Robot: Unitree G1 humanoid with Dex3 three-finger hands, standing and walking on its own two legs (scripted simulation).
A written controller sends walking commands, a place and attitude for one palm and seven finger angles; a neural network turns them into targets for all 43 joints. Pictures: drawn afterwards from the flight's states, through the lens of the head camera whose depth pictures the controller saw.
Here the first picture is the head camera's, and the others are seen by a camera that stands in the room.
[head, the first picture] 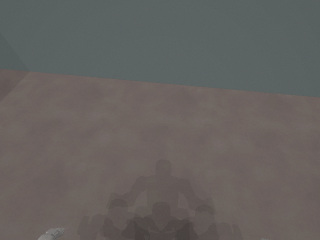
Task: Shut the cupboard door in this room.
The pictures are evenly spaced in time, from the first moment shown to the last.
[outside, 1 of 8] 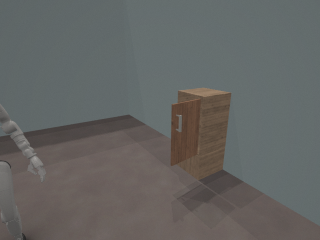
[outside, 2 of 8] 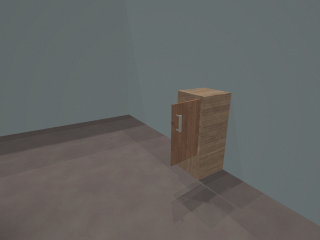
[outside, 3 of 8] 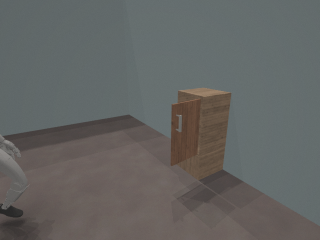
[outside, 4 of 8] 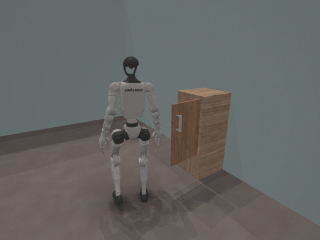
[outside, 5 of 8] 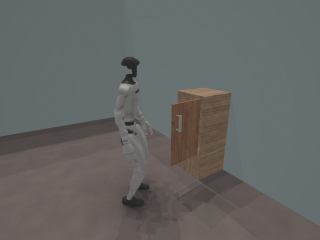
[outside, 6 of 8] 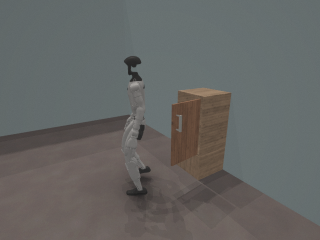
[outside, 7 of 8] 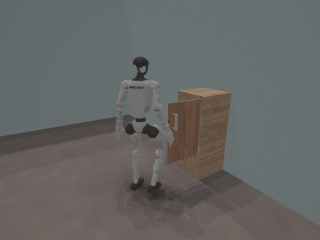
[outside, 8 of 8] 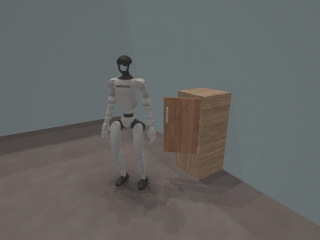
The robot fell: no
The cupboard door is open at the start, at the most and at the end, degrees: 96 97 46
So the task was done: no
